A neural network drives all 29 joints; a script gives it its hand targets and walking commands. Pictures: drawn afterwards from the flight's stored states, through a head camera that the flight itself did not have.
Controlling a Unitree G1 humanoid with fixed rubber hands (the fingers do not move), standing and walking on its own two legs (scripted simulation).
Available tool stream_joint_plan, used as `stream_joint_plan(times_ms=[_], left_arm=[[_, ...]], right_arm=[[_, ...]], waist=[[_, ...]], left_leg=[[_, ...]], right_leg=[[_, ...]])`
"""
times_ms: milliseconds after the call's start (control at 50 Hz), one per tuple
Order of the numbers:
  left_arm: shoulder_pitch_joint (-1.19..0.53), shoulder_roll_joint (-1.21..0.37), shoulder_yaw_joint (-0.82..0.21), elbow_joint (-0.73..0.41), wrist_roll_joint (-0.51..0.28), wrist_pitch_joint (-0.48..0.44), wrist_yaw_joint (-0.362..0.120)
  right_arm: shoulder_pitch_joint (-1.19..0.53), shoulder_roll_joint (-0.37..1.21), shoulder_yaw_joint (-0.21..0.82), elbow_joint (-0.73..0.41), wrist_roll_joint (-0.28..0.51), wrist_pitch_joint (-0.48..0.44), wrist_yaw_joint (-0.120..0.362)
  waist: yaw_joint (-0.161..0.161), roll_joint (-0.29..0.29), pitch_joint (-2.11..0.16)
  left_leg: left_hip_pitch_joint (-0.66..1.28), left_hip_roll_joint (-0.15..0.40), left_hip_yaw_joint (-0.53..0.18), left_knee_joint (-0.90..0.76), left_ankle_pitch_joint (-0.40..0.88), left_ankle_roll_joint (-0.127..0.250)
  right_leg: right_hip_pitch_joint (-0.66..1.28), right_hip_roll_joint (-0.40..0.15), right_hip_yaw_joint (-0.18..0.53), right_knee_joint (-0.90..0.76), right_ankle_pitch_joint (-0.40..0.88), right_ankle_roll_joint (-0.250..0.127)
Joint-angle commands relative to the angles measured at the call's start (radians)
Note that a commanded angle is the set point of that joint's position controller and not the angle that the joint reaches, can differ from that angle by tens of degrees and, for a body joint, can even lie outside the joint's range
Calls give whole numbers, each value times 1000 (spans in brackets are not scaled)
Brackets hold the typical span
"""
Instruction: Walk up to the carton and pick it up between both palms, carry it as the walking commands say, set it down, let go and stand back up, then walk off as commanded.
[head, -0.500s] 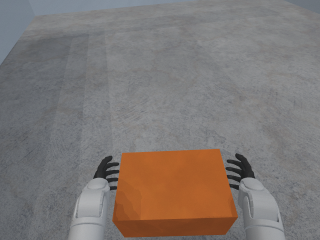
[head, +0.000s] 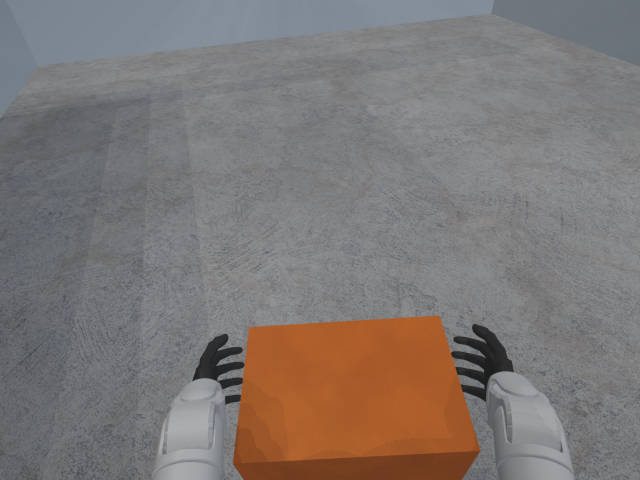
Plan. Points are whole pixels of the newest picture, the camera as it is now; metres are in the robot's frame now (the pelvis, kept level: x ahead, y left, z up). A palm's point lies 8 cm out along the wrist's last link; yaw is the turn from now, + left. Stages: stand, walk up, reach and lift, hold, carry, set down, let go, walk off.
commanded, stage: set down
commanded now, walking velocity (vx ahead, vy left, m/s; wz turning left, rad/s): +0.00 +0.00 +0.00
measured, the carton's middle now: (349, 404) +0.28 -0.02 -0.09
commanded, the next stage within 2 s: none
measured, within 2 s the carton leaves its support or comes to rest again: neither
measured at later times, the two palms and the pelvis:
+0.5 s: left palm (217, 398) +0.28 +0.17 -0.07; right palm (475, 385) +0.29 -0.20 -0.06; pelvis -0.04 -0.04 -0.03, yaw +1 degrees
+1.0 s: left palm (231, 404) +0.31 +0.17 -0.15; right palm (459, 395) +0.31 -0.20 -0.14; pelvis -0.07 +0.00 -0.09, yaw +1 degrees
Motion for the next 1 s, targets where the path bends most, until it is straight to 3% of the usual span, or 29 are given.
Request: stream_joint_plan(times_ms=[0,40,100,180,240,360,480,540,640,800,900,980], left_arm=[[-655,-830,-691,-264,-337,-171,-256],[-632,-796,-676,-202,-307,-194,-256],[-604,-750,-565,-8,-232,-197,-271],[-618,-713,-415,147,-162,-196,-310],[-676,-689,-342,195,-131,-208,-337],[-801,-660,-330,216,-121,-272,-372],[-845,-761,-450,170,-171,-345,-379],[-850,-780,-493,138,-192,-366,-367],[-826,-790,-485,161,-174,-354,-334],[-864,-827,-489,151,-161,-321,-306],[-942,-840,-470,169,-152,-317,-292],[-1015,-830,-447,195,-153,-321,-292]], right_arm=[[-533,820,646,-177,304,-137,275],[-529,817,659,-147,299,-157,258],[-523,814,598,-4,246,-155,239],[-537,844,477,141,175,-148,234],[-572,864,393,216,123,-152,229],[-675,867,350,221,107,-211,197],[-710,898,456,159,167,-287,199],[-735,888,511,133,205,-310,217],[-748,825,502,160,207,-312,263],[-794,766,441,210,197,-297,333],[-875,726,381,251,172,-302,356],[-925,727,338,281,152,-304,358]], waist=[[13,-24,-473],[41,-9,-489],[60,-13,-380],[56,-41,-254],[42,-45,-206],[30,-5,-269],[-16,11,-569],[0,15,-699],[24,31,-737],[9,66,-821],[-18,75,-784],[-49,54,-797]], left_leg=[[287,26,-100,97,494,-47],[222,13,-87,120,425,-42],[66,-1,-68,142,219,-22],[-24,1,-47,158,31,-2],[-98,2,-33,183,-44,4],[-252,-3,-25,272,-38,8],[-340,-14,-37,361,114,-6],[-367,-15,-38,404,195,-19],[-400,-12,-44,442,217,-40],[-338,1,-77,502,215,-71],[-405,-2,-111,547,71,-75],[-509,-13,-109,591,-44,-67]], right_leg=[[-64,63,19,37,356,-29],[-60,55,25,58,362,-24],[-122,52,17,73,269,-15],[-213,50,12,68,98,-5],[-254,43,18,70,17,0],[-272,31,35,128,84,3],[-241,49,11,238,340,-9],[-290,63,-1,298,394,-10],[-515,81,-33,381,299,-19],[-819,95,-68,475,136,-44],[-1007,95,-80,542,2,-58],[-1040,92,-80,598,-41,-57]])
